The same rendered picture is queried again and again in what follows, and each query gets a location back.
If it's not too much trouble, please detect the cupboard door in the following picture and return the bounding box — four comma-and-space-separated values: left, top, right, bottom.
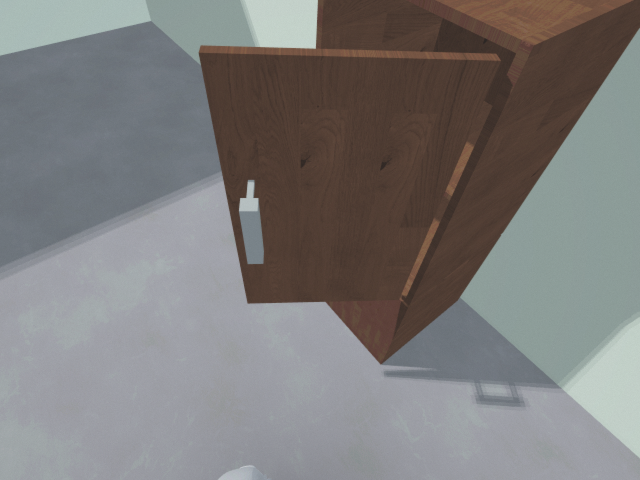
199, 45, 501, 304

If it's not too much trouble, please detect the handle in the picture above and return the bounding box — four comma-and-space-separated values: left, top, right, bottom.
239, 180, 264, 264

